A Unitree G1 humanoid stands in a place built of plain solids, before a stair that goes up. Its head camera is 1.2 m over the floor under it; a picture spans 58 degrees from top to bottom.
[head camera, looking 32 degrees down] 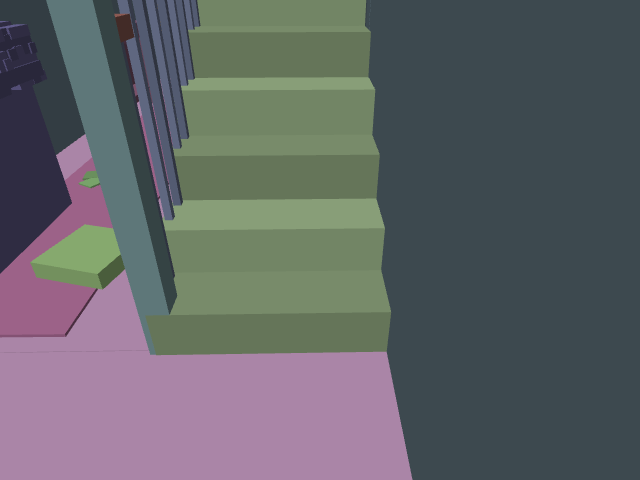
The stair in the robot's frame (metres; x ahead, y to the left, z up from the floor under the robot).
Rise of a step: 0.19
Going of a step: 0.25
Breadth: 0.85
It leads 1 degrees to the left of straight ahead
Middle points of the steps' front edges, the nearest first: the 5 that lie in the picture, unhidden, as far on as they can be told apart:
1.13 0.18 0.19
1.38 0.18 0.39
1.62 0.19 0.58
1.87 0.19 0.77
2.11 0.20 0.97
